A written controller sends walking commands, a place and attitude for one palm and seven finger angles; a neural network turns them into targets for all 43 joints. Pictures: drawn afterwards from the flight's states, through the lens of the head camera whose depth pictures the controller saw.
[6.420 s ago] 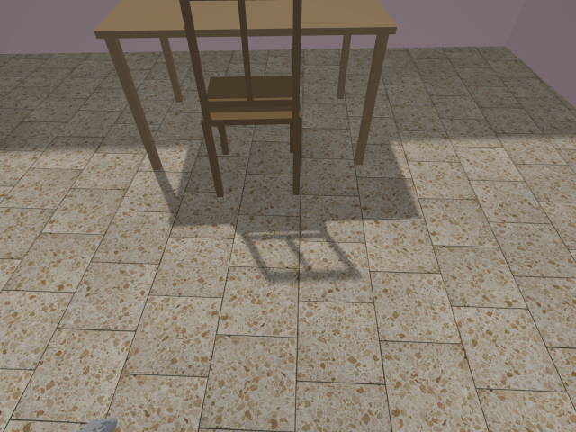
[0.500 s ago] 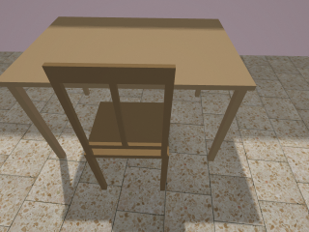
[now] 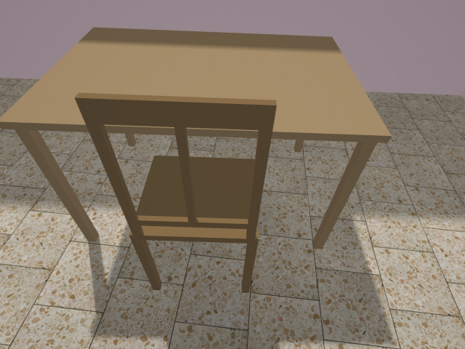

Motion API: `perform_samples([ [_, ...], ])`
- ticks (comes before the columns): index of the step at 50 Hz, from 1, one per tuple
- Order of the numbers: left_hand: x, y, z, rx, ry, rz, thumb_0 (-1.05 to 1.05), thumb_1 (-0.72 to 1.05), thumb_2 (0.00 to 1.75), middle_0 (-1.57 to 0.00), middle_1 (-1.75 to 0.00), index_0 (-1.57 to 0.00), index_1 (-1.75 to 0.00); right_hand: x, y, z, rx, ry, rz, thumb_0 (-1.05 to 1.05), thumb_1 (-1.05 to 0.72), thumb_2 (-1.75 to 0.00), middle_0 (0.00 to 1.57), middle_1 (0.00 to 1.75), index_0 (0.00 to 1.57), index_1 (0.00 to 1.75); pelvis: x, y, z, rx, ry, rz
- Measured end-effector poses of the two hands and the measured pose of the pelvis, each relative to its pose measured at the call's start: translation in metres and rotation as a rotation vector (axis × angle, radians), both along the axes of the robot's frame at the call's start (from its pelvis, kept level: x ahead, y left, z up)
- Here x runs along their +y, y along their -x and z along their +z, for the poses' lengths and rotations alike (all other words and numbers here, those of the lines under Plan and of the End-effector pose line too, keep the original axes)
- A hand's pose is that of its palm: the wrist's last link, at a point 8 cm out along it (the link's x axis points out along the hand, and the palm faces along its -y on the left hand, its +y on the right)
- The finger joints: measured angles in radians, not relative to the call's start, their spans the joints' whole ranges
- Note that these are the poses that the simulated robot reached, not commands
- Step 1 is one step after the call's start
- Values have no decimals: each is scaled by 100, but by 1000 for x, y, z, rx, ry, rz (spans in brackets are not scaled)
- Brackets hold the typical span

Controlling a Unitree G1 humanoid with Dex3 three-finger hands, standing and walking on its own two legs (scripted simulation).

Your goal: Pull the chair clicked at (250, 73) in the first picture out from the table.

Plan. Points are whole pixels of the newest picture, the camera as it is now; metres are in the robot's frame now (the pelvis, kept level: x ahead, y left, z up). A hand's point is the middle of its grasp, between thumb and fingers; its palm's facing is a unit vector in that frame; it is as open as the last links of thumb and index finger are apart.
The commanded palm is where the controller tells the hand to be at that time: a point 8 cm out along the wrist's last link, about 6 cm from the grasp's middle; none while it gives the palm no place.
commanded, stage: look again from close up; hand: left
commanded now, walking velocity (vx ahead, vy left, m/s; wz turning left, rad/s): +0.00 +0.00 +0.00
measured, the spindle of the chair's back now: (187, 180) +0.52 +0.14 -0.06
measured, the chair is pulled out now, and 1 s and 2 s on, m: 0.00 0.00 0.00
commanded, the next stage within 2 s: none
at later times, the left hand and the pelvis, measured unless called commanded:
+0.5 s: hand out of the picture -0.04 +0.18 -0.18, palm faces +0.03 -0.99 -0.15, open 7.4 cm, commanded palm none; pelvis +0.00 +0.03 +0.00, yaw +0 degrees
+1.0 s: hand out of the picture -0.04 +0.17 -0.17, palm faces +0.02 -0.99 -0.14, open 7.4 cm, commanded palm none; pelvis -0.01 +0.03 +0.01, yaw -1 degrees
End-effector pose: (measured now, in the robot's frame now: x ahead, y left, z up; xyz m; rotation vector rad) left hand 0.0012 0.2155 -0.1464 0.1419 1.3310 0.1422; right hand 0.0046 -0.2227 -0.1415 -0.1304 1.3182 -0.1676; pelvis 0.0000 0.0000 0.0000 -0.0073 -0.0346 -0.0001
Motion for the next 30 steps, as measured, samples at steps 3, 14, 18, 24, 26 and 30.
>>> perform_samples([
  [3,6,0,0,-4,0,-1,1,91,90,-20,-30,-20,-29,1,-6,3,-16,10,8,2,-92,-89,20,30,20,30,4,1,1,0,-1,-2],
  [14,16,18,-2,45,22,5,0,91,90,-20,-30,-20,-29,12,-6,9,-5,22,17,1,-91,-89,20,30,20,30,17,3,3,5,0,-2],
  [18,17,28,-2,72,28,12,0,91,90,-20,-30,-20,-29,17,0,9,14,18,13,1,-91,-89,20,30,20,30,21,4,4,7,0,-2],
  [24,18,42,-1,107,33,21,0,91,90,-20,-30,-20,-29,25,10,8,44,8,4,1,-91,-89,20,30,20,30,25,4,5,10,-1,-2],
  [26,18,45,-1,115,35,23,0,91,90,-20,-30,-20,-29,27,12,7,51,4,-1,1,-91,-89,20,30,20,30,26,5,5,10,-1,-3],
  [30,17,50,-1,128,38,25,0,91,90,-20,-30,-20,-29,31,17,6,62,-2,-9,1,-91,-89,20,30,20,30,27,5,5,11,-1,-4],
])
